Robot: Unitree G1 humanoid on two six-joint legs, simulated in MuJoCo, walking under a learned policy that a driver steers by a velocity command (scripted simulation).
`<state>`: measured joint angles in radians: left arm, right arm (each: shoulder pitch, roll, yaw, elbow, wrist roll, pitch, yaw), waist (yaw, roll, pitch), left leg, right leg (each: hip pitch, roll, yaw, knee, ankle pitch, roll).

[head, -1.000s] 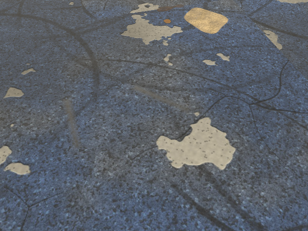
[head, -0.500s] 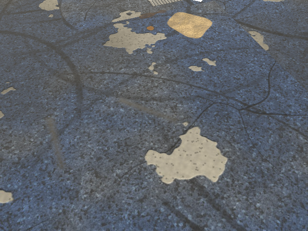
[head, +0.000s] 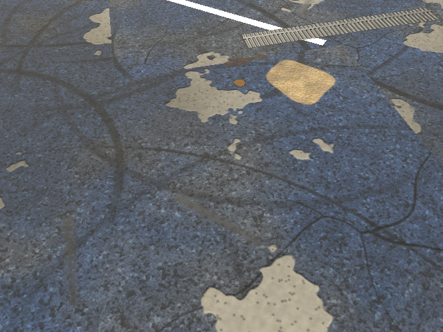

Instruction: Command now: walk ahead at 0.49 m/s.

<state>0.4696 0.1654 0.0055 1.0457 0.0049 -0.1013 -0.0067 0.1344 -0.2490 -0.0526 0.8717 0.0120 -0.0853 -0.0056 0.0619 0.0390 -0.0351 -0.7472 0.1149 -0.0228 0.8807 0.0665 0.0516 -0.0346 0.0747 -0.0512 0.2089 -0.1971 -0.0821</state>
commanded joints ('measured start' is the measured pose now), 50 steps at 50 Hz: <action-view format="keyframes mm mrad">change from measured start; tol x32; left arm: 1 20 163 31 -44 -7 -6 19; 15 123 62 2 -59 -12 -13 -3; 35 -517 135 47 -282 -26 0 -19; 41 17 386 137 -151 -4 -6 -18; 50 -214 191 73 -163 3 -22 -19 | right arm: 1 -130 -28 -1 -77 5 -15 13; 10 -265 -35 11 -150 16 -47 65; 15 344 -218 -56 10 -19 -30 32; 50 146 -67 -24 33 1 11 -8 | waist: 1 -4 -84 126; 10 -9 -128 137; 15 -187 182 -455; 24 -25 14 60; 37 -95 35 96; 42 56 -281 -337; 50 -85 -104 28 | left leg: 1 -54 -6 13 -159 92 -16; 10 63 -94 87 -378 -91 43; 13 689 -106 59 -364 -63 136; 15 1272 325 -737 -519 -204 363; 22 512 98 -141 -745 -33 208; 35 744 133 -52 -702 -70 143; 39 755 89 -4 -397 282 85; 42 36 -149 -86 425 -627 -7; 50 111 35 -32 193 -252 -12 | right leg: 1 -14 -272 157 -134 203 -89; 8 192 -318 127 -38 363 -97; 12 185 -289 84 281 973 -55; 13 8 -254 69 511 902 -25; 15 -597 7 160 1180 -332 49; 16 -689 -68 217 1242 -306 23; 36 -605 -166 65 324 182 28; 39 -264 -89 0 282 122 -27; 41 408 -449 606 207 -39 -247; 50 -143 -298 220 -64 301 -149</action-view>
